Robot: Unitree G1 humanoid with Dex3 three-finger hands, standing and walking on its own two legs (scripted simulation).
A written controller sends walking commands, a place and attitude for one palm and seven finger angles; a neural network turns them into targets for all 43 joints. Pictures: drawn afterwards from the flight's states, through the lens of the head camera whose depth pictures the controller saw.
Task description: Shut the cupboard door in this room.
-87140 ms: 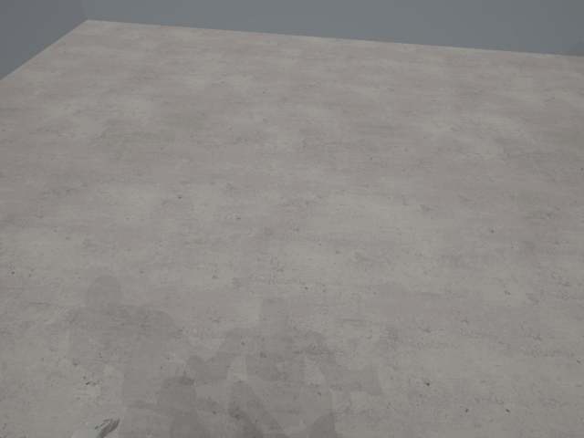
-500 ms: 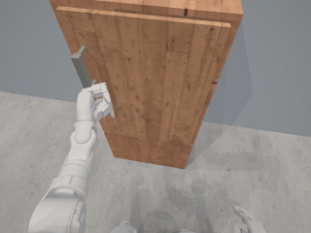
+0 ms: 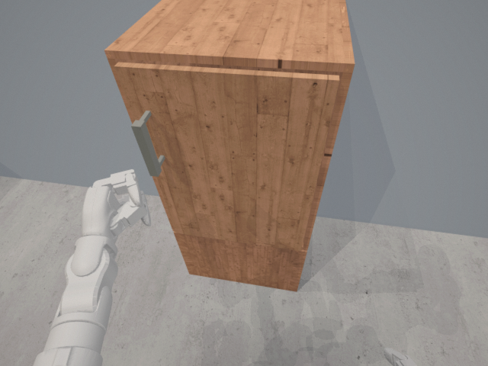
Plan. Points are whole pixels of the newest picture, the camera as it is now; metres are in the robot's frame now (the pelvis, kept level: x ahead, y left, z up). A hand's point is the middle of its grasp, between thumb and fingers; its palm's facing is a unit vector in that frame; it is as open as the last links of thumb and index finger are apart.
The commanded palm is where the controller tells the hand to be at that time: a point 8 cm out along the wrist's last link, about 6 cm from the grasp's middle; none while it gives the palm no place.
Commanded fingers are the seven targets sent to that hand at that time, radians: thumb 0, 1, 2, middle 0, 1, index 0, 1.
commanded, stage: draw the hand back to the body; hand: left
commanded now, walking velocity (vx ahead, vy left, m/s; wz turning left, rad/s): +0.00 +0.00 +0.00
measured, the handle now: (151, 144) +0.57 +0.23 +0.05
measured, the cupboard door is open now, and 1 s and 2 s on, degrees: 0 0 0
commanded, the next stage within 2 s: step back with the hand held close in 1.10 s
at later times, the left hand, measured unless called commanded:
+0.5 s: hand (48, 239) +0.25 +0.26 +0.15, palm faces +0.36 -0.87 -0.33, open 4.4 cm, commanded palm +0.20 +0.30 +0.17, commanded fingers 0.00 0.90 0.90 -0.47 -0.60 -0.47 -0.60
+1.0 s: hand (6, 267) +0.20 +0.28 +0.17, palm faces +0.47 -0.80 -0.38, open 7.3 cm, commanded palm +0.15 +0.32 +0.20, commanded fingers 0.00 0.90 0.90 -0.20 -0.30 -0.20 -0.30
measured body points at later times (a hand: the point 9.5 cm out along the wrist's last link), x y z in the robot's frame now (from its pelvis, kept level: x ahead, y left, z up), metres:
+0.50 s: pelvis +0.02 +0.02 +0.03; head +0.01 +0.00 +0.48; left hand +0.23 +0.31 +0.17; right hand +0.23 -0.17 -0.06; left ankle +0.03 +0.12 -0.72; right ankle -0.01 -0.10 -0.72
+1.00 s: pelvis +0.02 +0.01 +0.03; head +0.00 -0.01 +0.48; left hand +0.17 +0.32 +0.19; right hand +0.21 -0.21 -0.06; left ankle +0.03 +0.12 -0.72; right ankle -0.01 -0.10 -0.72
